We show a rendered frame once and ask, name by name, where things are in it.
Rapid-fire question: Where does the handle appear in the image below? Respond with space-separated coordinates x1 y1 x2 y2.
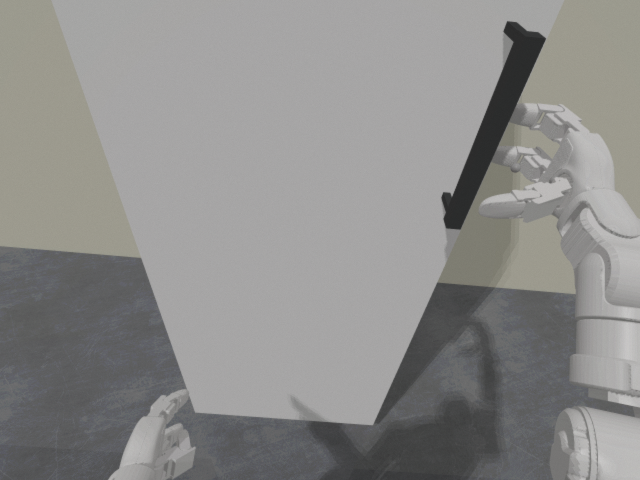
441 21 546 230

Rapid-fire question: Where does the robot right upper arm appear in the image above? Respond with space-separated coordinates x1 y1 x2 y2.
550 406 640 480

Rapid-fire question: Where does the fridge door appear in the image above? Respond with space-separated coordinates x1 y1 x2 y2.
51 0 564 425

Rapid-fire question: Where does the right robot forearm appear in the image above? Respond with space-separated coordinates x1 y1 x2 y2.
557 189 640 418

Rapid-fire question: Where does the robot right hand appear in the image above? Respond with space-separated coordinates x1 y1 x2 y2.
478 103 615 223

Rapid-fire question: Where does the robot left hand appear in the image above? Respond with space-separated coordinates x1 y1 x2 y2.
119 389 196 480

